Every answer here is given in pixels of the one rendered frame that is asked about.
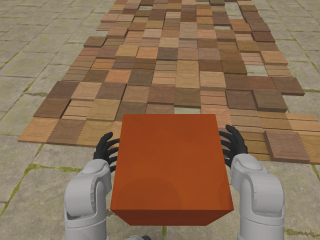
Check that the robot right hand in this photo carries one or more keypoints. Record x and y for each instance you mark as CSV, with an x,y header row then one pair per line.
x,y
237,145

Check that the robot left hand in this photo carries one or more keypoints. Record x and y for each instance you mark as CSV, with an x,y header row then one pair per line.
x,y
102,151

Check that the carton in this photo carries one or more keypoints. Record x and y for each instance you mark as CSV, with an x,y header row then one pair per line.
x,y
170,171

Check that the robot left forearm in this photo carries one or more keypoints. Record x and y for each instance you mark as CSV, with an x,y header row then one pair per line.
x,y
85,202

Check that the robot right forearm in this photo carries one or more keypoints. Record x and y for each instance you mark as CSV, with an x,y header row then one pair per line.
x,y
261,205

